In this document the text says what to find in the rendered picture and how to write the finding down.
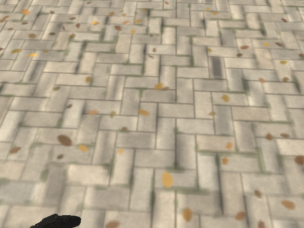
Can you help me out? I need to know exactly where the left robot hand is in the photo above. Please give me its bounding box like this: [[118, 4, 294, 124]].
[[29, 214, 81, 228]]

